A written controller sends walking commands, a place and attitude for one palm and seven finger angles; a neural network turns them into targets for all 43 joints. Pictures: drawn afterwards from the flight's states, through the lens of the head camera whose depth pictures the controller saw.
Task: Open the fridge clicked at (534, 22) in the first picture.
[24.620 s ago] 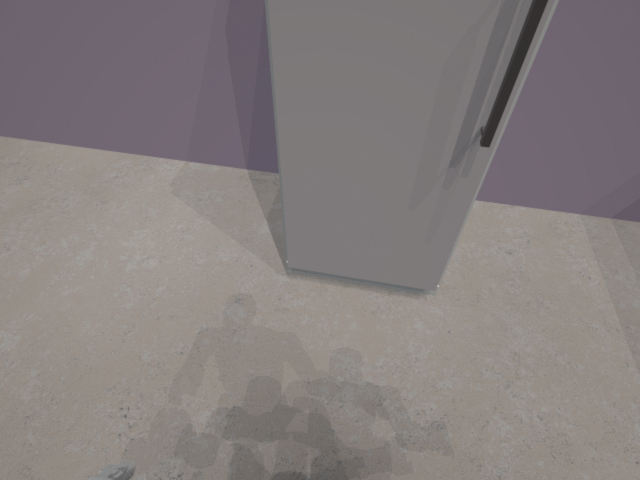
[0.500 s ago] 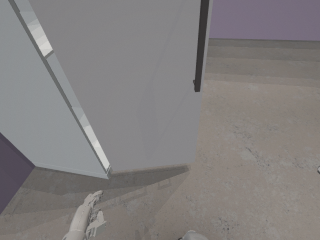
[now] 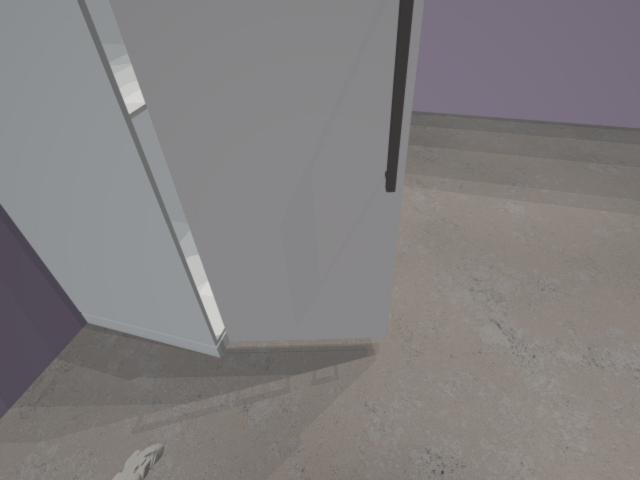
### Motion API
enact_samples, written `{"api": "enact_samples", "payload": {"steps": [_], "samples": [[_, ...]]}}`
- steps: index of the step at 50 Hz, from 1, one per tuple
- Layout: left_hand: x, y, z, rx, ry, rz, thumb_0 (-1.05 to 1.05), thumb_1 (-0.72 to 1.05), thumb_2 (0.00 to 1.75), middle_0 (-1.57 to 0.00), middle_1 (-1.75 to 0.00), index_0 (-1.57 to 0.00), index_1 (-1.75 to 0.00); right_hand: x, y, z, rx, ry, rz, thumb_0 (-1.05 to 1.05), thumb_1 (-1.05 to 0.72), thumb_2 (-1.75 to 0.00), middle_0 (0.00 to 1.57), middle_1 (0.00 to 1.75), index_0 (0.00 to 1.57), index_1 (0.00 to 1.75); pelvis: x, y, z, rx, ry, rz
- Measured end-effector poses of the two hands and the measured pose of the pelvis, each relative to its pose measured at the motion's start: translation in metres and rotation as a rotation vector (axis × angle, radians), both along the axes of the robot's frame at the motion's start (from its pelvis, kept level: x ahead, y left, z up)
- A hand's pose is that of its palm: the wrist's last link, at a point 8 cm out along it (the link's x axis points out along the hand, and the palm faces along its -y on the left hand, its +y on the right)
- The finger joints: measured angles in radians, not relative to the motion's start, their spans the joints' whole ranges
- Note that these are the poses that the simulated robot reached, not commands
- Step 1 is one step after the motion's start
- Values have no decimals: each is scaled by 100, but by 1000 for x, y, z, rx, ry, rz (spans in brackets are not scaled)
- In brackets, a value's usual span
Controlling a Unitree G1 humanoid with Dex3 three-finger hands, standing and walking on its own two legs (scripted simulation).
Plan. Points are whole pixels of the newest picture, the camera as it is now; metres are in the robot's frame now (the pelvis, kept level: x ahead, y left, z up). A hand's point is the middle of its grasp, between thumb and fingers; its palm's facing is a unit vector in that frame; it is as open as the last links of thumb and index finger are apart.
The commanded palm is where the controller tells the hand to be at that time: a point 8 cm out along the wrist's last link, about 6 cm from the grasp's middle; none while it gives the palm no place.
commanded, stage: stop stepping back and stand still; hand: right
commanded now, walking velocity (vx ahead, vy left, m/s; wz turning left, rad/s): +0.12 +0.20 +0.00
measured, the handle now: (396, 89) +0.75 -0.11 +0.20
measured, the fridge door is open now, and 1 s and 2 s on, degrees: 73 73 73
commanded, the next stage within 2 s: let the arm hang, fingers relaxed in 0.22 s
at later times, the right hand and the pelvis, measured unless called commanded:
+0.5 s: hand (546, 472) +0.19 -0.26 -0.07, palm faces +0.13 +0.91 -0.40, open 7.4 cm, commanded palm none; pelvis +0.00 -0.01 -0.01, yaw -4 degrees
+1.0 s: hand out of the picture +0.00 -0.24 -0.15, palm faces +0.08 +0.95 -0.30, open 7.3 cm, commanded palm none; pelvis -0.01 -0.01 +0.02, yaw -4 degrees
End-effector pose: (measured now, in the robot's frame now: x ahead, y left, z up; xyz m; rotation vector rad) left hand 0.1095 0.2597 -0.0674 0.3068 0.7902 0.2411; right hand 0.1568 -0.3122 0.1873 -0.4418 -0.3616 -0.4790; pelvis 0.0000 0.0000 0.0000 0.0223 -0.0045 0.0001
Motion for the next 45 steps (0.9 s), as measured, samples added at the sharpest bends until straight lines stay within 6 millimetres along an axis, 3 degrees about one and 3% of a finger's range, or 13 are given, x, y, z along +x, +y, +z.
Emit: {"api": "enact_samples", "payload": {"steps": [4, 10, 16, 17, 19, 21, 23, 26, 29, 31, 37, 41, 45], "samples": [[4, -19, -3, -19, -52, 11, 2, 91, 90, -20, -30, -20, -30, 6, -4, -13, 15, 40, 30, 2, -89, -90, 20, 30, 21, 30, -4, -11, -5, -19, -17, -1], [9, -51, -2, -124, -55, -61, 2, 90, 90, -20, -30, -20, -30, 1, 8, 9, -118, 95, 80, 2, -89, -90, 21, 30, 21, 30, -3, -4, 4, -2, -8, -5], [24, -48, -20, -157, -17, -95, 1, 90, 90, -21, -30, -20, -30, 1, 8, 14, -150, 109, 27, 2, -89, -90, 21, 31, 21, 30, 8, -2, 1, 1, 2, -8], [27, -45, -23, -160, -5, -108, 1, 90, 90, -21, -30, -20, -30, 5, 4, 6, -145, 138, 18, 1, -89, -90, 21, 30, 21, 30, 10, -4, 0, 2, 8, -23], [33, -37, -36, -156, 53, -131, 1, 90, 90, -21, -30, -20, -30, 21, -7, -36, -69, 300, 4, 1, -89, -90, 20, 30, 21, 30, 11, -9, -3, 0, 16, -59], [37, -27, -48, -133, 113, -134, 1, 90, 90, -21, -30, -20, -30, 31, -14, -98, 64, 525, -14, 1, -89, -90, 20, 30, 20, 30, 10, -14, -9, -6, 22, -79], [37, -19, -53, -106, 152, -128, 1, 90, 90, -21, -30, -20, -30, 27, -9, -166, 193, 775, -23, 1, -90, -90, 20, 30, 20, 30, 7, -15, -12, -22, 24, -79], [30, -6, -51, -72, 188, -115, 1, 91, 90, -21, -30, -20, -30, -6, 20, -253, 344, 1129, -11, 1, -91, -90, 19, 30, 20, 29, 3, -10, -12, -45, 18, -69], [15, 7, -49, -50, 264, -93, 1, 91, 90, -21, -30, -20, -30, -59, 63, -305, 479, 1393, 10, 1, -91, -90, 19, 30, 20, 29, 0, 0, -7, -39, 13, -71], [2, 13, -47, -42, 331, -66, 1, 91, 90, -20, -30, -20, -30, -97, 90, -322, 566, 1509, 14, 1, -91, -90, 20, 30, 20, 29, 0, 5, -2, -33, 15, -78], [-35, 15, -46, -22, 502, -34, 1, 91, 90, -20, -30, -20, -30, -167, 81, -330, 658, 1642, -125, 0, -98, -90, 21, 30, 21, 30, 0, 9, 6, -2, 12, -102], [-51, 6, -45, -40, 545, -26, 1, 91, 90, -20, -30, -20, -30, -186, 64, -322, 652, 1685, -181, 0, -96, -90, 21, 30, 21, 30, -4, 6, 13, -6, -2, -91], [-57, -5, -47, -73, 539, -26, 1, 91, 90, -20, -30, -20, -30, -184, 45, -311, 611, 1674, -203, 1, -93, -90, 20, 30, 21, 30, -8, 1, 18, -8, -11, -83]]}}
